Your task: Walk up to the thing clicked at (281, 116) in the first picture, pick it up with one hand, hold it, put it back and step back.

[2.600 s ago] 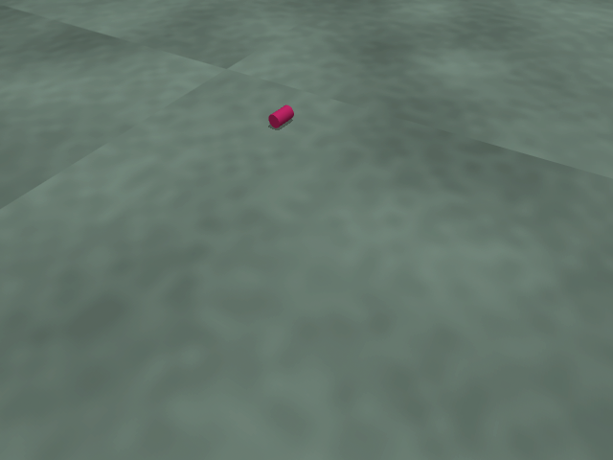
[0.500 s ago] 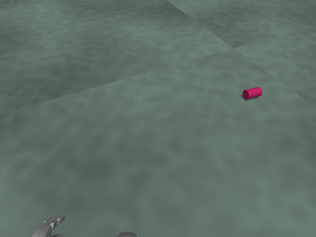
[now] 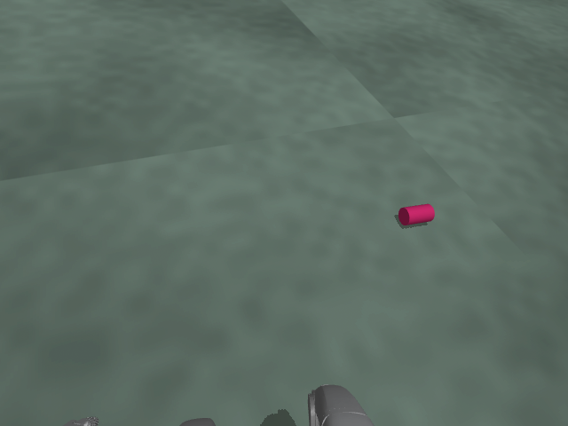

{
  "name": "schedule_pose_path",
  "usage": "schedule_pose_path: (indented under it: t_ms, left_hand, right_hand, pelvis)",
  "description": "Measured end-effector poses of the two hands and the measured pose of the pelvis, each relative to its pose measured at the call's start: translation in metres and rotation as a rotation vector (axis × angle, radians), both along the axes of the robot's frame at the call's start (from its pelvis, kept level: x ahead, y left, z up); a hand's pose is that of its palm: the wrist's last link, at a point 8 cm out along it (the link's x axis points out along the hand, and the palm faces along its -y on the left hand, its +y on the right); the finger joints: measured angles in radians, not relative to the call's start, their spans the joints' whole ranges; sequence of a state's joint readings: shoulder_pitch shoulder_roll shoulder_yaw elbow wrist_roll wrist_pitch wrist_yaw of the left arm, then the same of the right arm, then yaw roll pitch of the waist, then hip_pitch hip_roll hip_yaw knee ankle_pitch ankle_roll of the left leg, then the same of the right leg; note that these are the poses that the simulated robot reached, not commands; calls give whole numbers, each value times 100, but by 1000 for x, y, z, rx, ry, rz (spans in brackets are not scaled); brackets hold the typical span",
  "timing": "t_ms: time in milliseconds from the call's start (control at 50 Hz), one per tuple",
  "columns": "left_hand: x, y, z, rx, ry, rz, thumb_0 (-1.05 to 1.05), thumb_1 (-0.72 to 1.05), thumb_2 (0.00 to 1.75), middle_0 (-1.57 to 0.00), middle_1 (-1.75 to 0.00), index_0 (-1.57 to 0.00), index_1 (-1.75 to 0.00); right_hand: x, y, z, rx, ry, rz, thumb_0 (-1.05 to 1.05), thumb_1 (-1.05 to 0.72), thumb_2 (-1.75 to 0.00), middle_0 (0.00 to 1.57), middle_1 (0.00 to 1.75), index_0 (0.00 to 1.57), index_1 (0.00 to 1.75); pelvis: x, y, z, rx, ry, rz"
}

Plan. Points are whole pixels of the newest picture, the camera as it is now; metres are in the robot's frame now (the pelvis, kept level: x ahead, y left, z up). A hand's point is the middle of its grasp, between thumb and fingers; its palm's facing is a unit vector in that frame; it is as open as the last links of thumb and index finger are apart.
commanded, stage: walk up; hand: left
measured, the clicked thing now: (416, 214) +1.10 -0.74 -0.71
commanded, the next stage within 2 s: none
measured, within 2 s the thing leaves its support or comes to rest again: neither
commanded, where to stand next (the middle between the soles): +0.82 -1.11 m, yaw +17 degrees
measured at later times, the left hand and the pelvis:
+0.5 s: hand (237, 397) +0.18 +0.07 -0.12, palm faces +0.16 -0.91 -0.38, open 7.4 cm; pelvis +0.19 -0.23 +0.01, yaw +6 degrees
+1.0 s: hand (329, 295) +0.37 -0.11 -0.15, palm faces +0.11 -0.92 -0.38, open 7.4 cm; pelvis +0.33 -0.43 -0.02, yaw +8 degrees
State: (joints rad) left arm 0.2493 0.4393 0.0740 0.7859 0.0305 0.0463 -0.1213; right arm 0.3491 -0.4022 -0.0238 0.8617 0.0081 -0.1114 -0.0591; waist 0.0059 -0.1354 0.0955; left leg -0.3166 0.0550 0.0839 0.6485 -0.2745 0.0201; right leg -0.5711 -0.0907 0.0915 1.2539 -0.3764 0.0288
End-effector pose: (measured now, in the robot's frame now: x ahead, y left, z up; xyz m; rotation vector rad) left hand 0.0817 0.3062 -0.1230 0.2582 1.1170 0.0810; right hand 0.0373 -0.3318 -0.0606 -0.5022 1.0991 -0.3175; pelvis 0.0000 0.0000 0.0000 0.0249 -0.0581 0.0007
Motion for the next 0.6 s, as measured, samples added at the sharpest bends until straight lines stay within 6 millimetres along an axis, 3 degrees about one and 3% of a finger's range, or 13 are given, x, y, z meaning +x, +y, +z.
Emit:
schedule_pose_path:
  t_ms: [60, 140, 200, 260, 320, 420, 520, 600]
  left_hand:
    - [47, -22, 12, 4, -78, -8, 1, 91, 90, -21, -30, -20, -30]
    - [96, -56, 25, 43, -111, -13, 1, 91, 90, -21, -30, -20, -30]
    - [122, -86, 30, 94, -126, 4, 1, 91, 90, -21, -30, -20, -30]
    - [128, -119, 36, 130, -132, 37, 0, 91, 90, -20, -30, -20, -30]
    - [116, -146, 47, 133, -96, 106, 0, 91, 90, -21, -30, -20, -30]
    - [93, -176, 52, 148, 1, 206, 0, 90, 90, -21, -30, -20, -30]
    - [85, -207, 33, 129, 84, 266, 1, 91, 90, -21, -30, -20, -30]
    - [102, -236, 2, 77, 113, 279, 1, 91, 90, -21, -30, -20, -30]
  right_hand:
    - [-1, -36, 5, -11, 77, 1, 0, -90, -89, 21, 30, 21, 30]
    - [16, -98, 3, -23, 119, -7, 0, -90, -89, 22, 30, 22, 30]
    - [45, -154, -12, -39, 129, -13, 1, -90, -89, 22, 30, 22, 30]
    - [86, -196, -30, -59, 139, -10, 1, -90, -89, 21, 30, 21, 30]
    - [137, -206, -32, -22, 112, 18, 1, -91, -89, 21, 30, 21, 30]
    - [222, -202, -24, 64, 33, 147, 1, -91, -89, 21, 30, 21, 30]
    - [288, -203, -19, 85, 18, 251, 0, -91, -89, 21, 30, 21, 30]
    - [327, -218, -21, 52, -14, 286, 0, -90, -89, 21, 30, 21, 30]
  pelvis:
    - [21, -31, 3, 1, 7, 7]
    - [54, -79, 0, 9, 28, 24]
    - [82, -120, -12, 7, 43, 32]
    - [103, -149, -17, -31, 36, 57]
    - [125, -169, -4, -18, 41, 69]
    - [162, -204, 12, -22, 46, 84]
    - [197, -235, 9, -37, 39, 109]
    - [230, -252, -7, -36, 30, 135]
